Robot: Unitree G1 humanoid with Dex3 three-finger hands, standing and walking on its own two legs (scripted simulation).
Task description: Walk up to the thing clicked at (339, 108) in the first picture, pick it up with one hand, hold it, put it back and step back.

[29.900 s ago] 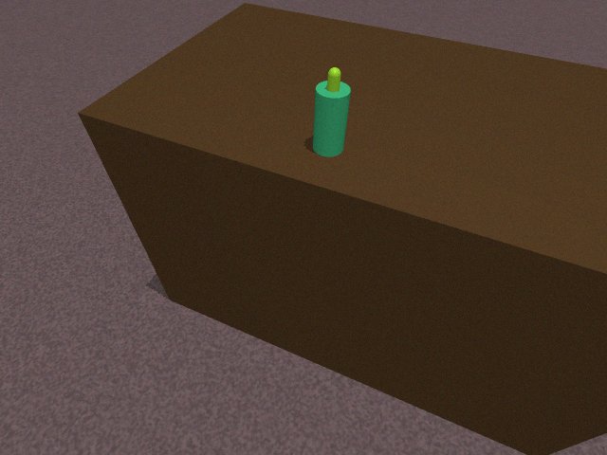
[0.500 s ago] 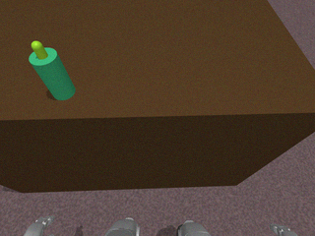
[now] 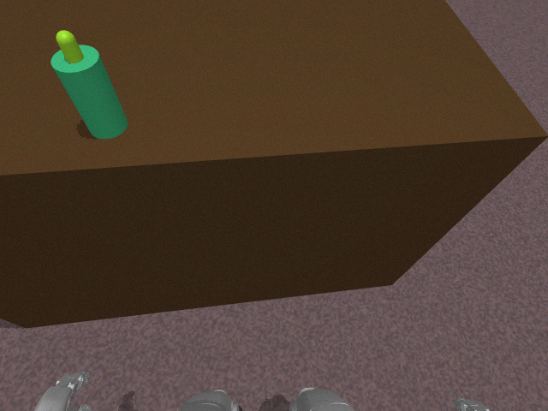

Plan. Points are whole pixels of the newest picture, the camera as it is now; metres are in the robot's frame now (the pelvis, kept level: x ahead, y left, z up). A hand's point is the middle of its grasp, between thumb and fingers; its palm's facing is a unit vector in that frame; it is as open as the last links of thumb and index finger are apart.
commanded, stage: step back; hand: left
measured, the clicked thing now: (88, 85) +0.53 +0.28 +0.12
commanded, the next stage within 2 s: none
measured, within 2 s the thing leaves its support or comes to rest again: neither
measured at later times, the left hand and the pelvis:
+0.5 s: hand out of the picture -0.01 +0.26 -0.15, palm faces +0.05 -0.93 -0.35, open 7.4 cm; pelvis -0.13 -0.01 +0.00, yaw +5 degrees
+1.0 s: hand out of the picture -0.21 +0.20 -0.13, palm faces +0.04 -0.91 -0.42, open 7.4 cm; pelvis -0.28 -0.07 +0.01, yaw +2 degrees
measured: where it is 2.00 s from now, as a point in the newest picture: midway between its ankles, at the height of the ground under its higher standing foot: outside the picture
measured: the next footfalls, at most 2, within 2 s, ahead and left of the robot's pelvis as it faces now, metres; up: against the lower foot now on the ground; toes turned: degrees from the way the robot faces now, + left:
right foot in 0.02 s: +0.04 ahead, -0.11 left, +0.00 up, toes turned +5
left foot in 0.40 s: -0.09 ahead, +0.11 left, +0.00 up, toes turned +2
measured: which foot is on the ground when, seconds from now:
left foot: down 0.00-0.08, up 0.10-0.38, down 0.40-0.82, up 0.84-1.00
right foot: up 0.00-0.00, down 0.02-0.44, up 0.46-0.78, down 0.80-1.00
